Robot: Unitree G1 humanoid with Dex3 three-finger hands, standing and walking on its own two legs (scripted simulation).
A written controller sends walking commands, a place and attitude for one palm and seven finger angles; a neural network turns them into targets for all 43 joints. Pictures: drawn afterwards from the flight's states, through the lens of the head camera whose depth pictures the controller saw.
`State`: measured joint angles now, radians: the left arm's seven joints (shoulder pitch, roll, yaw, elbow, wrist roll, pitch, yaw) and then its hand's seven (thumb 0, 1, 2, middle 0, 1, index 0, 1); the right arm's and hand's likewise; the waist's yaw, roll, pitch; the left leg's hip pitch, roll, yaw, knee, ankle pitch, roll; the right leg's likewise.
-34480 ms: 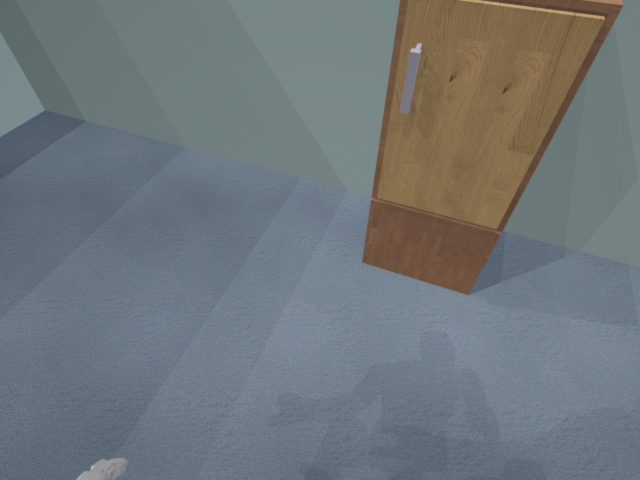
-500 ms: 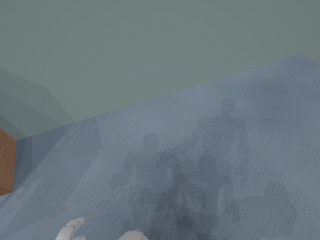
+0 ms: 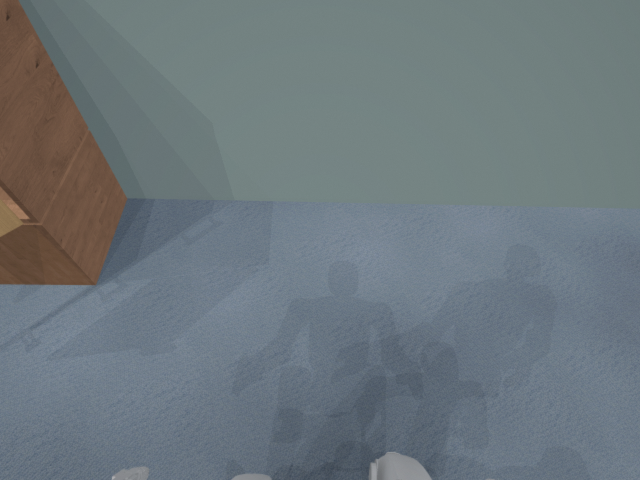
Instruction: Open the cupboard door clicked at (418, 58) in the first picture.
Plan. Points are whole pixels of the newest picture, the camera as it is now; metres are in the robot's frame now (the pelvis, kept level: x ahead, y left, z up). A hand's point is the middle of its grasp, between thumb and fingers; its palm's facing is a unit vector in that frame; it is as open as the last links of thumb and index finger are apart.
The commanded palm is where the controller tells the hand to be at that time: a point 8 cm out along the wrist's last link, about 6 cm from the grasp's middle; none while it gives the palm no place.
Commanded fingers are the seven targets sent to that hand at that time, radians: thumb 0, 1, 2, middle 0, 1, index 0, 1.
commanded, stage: turn to face it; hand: left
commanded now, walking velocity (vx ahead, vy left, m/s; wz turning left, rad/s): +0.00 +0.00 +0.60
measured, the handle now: out of the picture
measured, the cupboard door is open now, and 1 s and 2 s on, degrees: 47 47 47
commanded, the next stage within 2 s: take the last steps up to it in 1.32 s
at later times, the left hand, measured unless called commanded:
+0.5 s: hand out of the picture +0.00 +0.18 -0.18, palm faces +0.35 -0.92 -0.19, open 7.4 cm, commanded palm none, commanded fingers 0.00 0.90 0.90 -0.20 -0.30 -0.20 -0.30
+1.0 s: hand out of the picture +0.00 +0.20 -0.15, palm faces +0.56 -0.77 -0.29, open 7.4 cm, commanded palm none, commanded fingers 0.00 0.90 0.90 -0.20 -0.30 -0.20 -0.30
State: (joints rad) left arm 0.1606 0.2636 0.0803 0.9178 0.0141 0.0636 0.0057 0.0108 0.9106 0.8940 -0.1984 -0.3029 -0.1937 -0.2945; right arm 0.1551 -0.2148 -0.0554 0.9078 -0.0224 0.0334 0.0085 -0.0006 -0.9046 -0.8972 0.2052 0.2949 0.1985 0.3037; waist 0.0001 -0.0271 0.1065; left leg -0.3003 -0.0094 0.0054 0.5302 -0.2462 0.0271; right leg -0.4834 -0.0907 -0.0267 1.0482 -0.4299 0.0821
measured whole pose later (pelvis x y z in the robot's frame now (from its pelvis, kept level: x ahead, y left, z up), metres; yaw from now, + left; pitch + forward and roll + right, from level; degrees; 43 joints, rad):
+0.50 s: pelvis +0.00 -0.02 -0.01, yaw +20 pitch +0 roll +0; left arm 0.21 0.20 0.05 0.90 0.02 0.01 0.01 0.01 0.90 0.89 -0.20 -0.30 -0.20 -0.30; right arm 0.12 -0.24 -0.08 0.93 -0.01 0.07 0.04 0.00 -0.91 -0.90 0.20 0.29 0.19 0.30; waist -0.01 -0.05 0.12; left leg -0.30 0.02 0.09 0.64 -0.35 -0.05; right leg -0.23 -0.18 -0.25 0.61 -0.35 0.05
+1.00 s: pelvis +0.01 -0.05 -0.01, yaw +36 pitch +0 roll +0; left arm 0.10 0.22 0.05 0.86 0.01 0.01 0.02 0.01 0.91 0.89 -0.20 -0.30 -0.19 -0.29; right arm 0.21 -0.24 -0.09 0.95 -0.01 0.07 0.01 0.00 -0.90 -0.90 0.21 0.30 0.20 0.30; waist -0.04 0.04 0.09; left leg -0.39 -0.07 -0.13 0.74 -0.41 -0.02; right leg -0.27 -0.03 -0.04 0.57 -0.28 0.01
